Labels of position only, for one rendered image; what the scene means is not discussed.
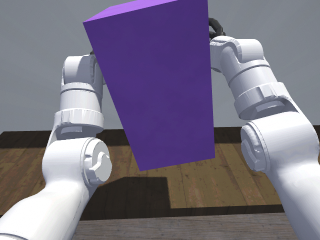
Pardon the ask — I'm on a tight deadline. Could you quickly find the right robot forearm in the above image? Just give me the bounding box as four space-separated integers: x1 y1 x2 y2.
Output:
209 35 320 156

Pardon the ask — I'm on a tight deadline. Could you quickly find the table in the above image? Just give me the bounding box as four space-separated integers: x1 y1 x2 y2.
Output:
0 125 320 221

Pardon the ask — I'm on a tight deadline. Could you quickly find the right robot upper arm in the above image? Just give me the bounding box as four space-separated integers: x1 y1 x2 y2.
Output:
240 110 320 240

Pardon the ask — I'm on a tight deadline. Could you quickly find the left robot upper arm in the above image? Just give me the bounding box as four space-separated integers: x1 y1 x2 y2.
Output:
0 137 112 240

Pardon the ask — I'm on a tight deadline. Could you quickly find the carton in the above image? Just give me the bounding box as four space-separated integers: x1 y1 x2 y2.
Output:
83 0 215 172

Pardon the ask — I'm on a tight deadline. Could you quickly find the right robot hand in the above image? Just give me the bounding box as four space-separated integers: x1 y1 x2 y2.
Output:
208 17 226 43

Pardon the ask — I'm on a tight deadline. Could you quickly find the left robot forearm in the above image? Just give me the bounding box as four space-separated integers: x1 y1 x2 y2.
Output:
42 54 106 176

